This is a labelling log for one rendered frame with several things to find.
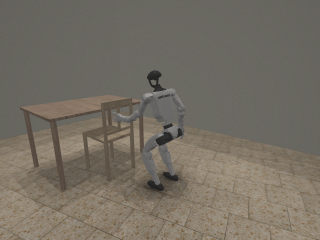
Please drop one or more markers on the left robot upper arm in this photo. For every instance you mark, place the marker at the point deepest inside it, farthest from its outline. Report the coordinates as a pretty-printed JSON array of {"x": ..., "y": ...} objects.
[{"x": 145, "y": 100}]

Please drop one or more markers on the table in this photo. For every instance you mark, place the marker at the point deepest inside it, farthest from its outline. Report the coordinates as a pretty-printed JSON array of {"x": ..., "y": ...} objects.
[{"x": 57, "y": 111}]

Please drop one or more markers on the robot left hand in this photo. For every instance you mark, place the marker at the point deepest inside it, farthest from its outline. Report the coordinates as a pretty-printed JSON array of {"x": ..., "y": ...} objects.
[{"x": 118, "y": 116}]

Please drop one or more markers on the left robot shin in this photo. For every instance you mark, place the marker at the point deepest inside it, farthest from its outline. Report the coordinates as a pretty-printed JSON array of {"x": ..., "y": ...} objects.
[{"x": 150, "y": 166}]

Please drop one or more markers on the robot shin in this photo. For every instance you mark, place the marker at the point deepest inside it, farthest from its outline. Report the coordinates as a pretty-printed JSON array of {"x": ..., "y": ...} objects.
[
  {"x": 150, "y": 166},
  {"x": 166, "y": 157}
]

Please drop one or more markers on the right robot upper arm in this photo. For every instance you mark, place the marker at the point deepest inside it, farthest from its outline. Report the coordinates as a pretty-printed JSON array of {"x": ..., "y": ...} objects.
[{"x": 176, "y": 100}]

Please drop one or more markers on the robot left forearm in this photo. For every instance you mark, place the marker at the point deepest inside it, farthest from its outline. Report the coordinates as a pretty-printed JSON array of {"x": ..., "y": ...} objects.
[{"x": 131, "y": 118}]

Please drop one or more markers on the robot right forearm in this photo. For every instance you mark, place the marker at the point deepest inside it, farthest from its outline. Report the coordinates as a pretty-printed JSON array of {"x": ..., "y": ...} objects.
[{"x": 181, "y": 118}]

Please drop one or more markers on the robot right hand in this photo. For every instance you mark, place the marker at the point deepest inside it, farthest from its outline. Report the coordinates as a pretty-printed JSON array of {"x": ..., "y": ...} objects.
[{"x": 183, "y": 130}]

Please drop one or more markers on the chair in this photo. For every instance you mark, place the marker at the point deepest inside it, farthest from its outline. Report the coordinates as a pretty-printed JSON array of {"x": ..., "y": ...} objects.
[{"x": 110, "y": 133}]

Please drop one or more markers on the right robot shin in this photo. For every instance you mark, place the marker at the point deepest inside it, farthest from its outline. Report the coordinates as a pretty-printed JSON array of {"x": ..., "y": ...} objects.
[{"x": 166, "y": 157}]

